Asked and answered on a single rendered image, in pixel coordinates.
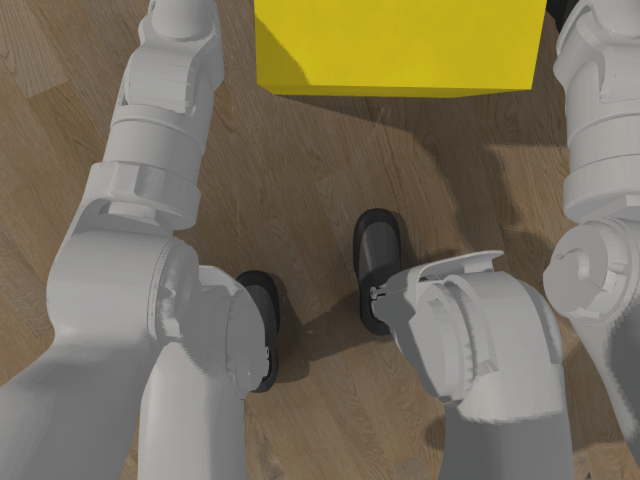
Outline right robot foot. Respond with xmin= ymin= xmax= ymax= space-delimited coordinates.
xmin=353 ymin=208 xmax=401 ymax=335

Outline robot right hand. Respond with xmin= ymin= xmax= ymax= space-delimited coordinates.
xmin=545 ymin=0 xmax=579 ymax=34

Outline left robot forearm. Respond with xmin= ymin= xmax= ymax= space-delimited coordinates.
xmin=46 ymin=0 xmax=224 ymax=325

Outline carton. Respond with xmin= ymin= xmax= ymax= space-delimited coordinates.
xmin=254 ymin=0 xmax=547 ymax=98

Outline robot left upper arm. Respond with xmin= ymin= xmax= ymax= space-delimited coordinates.
xmin=0 ymin=227 xmax=202 ymax=480

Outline right robot shin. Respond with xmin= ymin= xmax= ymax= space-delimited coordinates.
xmin=370 ymin=250 xmax=563 ymax=369

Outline robot right upper arm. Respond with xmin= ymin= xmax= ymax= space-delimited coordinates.
xmin=543 ymin=217 xmax=640 ymax=468

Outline right robot forearm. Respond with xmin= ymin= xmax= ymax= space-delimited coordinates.
xmin=553 ymin=0 xmax=640 ymax=224

